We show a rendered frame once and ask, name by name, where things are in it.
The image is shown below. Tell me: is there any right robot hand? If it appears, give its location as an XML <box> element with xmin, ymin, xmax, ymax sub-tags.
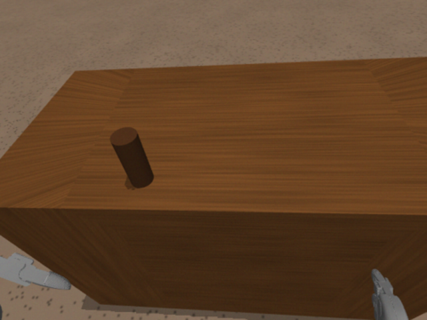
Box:
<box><xmin>371</xmin><ymin>269</ymin><xmax>409</xmax><ymax>320</ymax></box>

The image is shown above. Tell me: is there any left robot hand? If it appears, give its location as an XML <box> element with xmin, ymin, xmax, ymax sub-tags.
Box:
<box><xmin>0</xmin><ymin>253</ymin><xmax>71</xmax><ymax>290</ymax></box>

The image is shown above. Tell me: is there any can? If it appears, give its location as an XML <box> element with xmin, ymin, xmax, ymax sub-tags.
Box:
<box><xmin>110</xmin><ymin>127</ymin><xmax>154</xmax><ymax>188</ymax></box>

